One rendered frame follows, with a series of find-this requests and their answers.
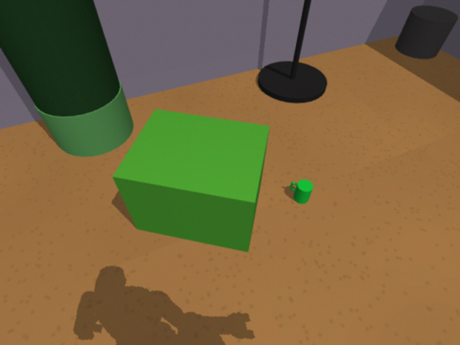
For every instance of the potted plant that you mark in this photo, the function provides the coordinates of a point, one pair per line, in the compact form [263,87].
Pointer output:
[58,50]

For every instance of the coat stand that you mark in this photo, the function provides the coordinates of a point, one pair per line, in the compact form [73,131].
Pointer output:
[291,81]

